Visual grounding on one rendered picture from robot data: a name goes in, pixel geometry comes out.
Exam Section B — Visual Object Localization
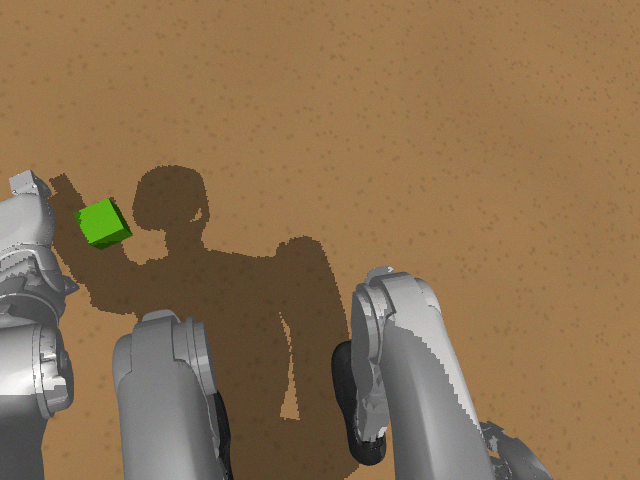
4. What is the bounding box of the right robot hand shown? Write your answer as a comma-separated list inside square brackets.
[479, 421, 554, 480]

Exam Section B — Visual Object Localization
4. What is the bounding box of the right robot foot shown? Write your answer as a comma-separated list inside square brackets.
[331, 341, 386, 466]

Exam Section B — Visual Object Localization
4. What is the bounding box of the left robot hand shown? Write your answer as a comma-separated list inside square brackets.
[0, 169, 80, 296]

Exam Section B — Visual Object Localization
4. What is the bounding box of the cube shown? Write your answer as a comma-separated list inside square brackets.
[73, 198, 133, 250]

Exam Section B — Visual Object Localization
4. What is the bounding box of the left robot foot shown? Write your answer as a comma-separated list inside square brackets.
[213, 390, 234, 480]

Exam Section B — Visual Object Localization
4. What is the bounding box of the left robot arm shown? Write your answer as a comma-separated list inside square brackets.
[0, 244, 74, 480]

